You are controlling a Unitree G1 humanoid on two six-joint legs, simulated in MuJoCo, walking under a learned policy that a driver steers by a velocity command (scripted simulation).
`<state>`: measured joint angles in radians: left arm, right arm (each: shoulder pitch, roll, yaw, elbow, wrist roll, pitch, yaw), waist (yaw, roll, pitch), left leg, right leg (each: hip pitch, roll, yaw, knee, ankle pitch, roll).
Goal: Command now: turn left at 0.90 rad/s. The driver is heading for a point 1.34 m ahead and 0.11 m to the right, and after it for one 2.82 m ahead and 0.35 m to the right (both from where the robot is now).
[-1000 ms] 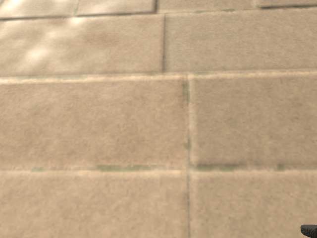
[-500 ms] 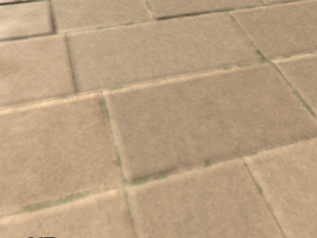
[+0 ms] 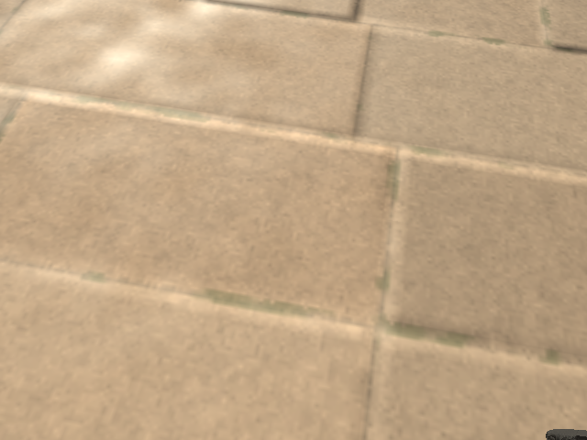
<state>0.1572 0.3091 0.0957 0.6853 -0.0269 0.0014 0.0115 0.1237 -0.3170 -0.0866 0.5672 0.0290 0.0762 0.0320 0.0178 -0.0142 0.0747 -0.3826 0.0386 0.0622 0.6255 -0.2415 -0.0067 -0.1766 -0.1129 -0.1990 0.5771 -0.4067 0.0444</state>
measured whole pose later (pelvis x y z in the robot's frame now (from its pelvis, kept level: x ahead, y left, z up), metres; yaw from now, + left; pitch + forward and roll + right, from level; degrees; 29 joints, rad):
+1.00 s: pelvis +0.30 +0.07 +0.01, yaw -6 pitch +3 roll +1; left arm 0.30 0.35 0.09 0.78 0.03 -0.01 -0.05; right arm 0.24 -0.30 -0.03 0.67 -0.05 -0.07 -0.02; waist 0.02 -0.04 -0.03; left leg -0.18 -0.01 0.06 0.43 -0.31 0.01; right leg -0.49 0.01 0.02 1.19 -0.31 -0.08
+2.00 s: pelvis +1.02 -0.18 +0.01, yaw -13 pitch +1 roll -1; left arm 0.08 0.30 0.01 0.60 0.05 -0.04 0.02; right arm 0.28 -0.31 -0.05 0.65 0.01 -0.03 0.00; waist -0.05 -0.02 0.05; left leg -0.29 -0.23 -0.20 0.39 -0.08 0.14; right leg -0.65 -0.06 0.20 0.93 -0.19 0.08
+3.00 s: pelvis +1.74 -0.20 +0.00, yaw +14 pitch +0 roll +2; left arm 0.25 0.27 0.03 0.81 0.01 -0.01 -0.04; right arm 0.43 -0.29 -0.04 0.91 -0.02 -0.11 0.01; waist 0.00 -0.02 0.02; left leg 0.11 -0.10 0.21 0.24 -0.36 0.07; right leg -0.80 -0.14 0.00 1.09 -0.06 -0.08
